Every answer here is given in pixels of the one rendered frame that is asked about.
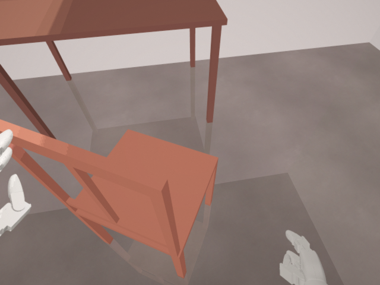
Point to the table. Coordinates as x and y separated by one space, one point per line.
31 21

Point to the robot right hand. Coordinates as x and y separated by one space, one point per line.
299 269

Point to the chair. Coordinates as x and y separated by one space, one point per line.
147 189

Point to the robot left hand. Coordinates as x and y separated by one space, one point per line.
12 213

